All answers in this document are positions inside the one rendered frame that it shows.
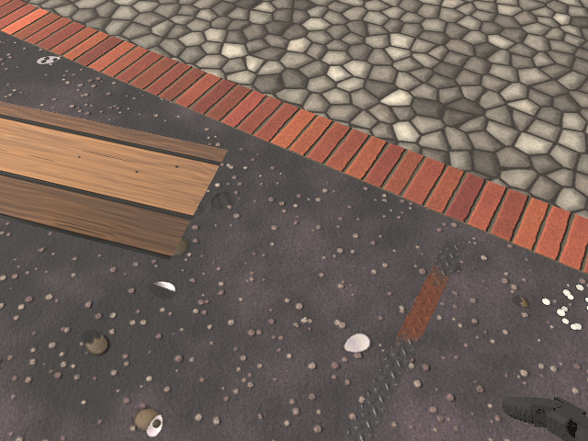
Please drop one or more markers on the robot right hand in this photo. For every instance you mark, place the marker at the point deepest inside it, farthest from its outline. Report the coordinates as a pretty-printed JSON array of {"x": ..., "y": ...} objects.
[{"x": 560, "y": 417}]

